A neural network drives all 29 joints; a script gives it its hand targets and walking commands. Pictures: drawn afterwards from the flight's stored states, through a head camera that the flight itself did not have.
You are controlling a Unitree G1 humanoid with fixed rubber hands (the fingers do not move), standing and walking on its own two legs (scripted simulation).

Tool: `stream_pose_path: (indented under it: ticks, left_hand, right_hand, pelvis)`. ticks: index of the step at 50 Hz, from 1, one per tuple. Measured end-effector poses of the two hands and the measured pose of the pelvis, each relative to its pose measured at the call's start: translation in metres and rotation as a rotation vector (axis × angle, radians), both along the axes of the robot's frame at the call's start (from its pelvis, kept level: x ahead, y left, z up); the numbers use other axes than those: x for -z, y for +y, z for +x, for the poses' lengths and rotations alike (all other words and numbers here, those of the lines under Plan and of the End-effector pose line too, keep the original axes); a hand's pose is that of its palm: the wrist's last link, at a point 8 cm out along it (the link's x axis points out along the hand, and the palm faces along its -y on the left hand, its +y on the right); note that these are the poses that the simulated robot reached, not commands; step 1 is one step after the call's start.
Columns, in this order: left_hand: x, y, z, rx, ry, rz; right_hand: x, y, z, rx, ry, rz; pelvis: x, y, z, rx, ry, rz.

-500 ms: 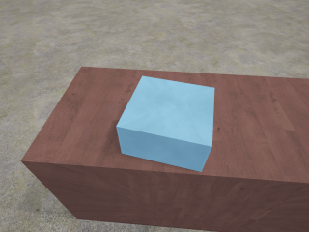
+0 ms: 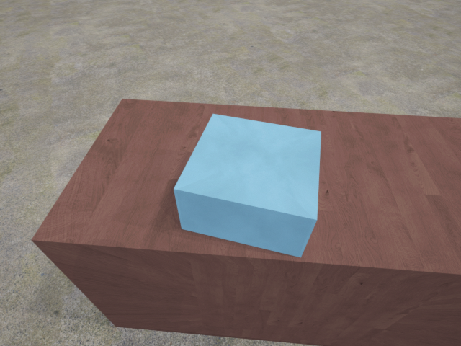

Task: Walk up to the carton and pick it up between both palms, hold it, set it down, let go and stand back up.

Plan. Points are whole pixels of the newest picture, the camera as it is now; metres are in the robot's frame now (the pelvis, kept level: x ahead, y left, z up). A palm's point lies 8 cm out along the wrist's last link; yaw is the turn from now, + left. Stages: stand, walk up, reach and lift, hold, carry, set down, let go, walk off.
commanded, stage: stand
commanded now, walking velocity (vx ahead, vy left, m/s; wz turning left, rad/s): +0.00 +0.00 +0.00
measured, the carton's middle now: (253, 179) +0.50 -0.03 -0.02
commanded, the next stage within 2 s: none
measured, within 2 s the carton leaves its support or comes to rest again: neither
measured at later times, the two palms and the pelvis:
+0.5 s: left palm out of the picture +0.02 +0.26 -0.12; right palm out of the picture +0.04 -0.25 -0.12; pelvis +0.00 +0.00 +0.00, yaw +0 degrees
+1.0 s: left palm out of the picture +0.01 +0.25 -0.13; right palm out of the picture +0.04 -0.26 -0.13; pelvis +0.00 -0.01 +0.00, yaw +1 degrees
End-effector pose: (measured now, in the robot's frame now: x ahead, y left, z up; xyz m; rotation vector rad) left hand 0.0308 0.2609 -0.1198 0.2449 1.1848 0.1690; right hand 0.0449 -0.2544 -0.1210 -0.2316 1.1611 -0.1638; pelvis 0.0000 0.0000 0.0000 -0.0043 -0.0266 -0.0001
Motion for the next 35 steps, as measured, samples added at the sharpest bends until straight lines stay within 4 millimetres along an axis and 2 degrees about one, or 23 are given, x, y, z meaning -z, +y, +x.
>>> stream_pose_path:
  ticks: [35]
  left_hand:
    - [0.005,-0.003,-0.012,-0.037,0.043,-0.005]
  right_hand:
    - [0.003,0.0,-0.004,-0.002,0.032,-0.001]
  pelvis:
    - [-0.001,-0.002,0.001,-0.011,-0.001,0.001]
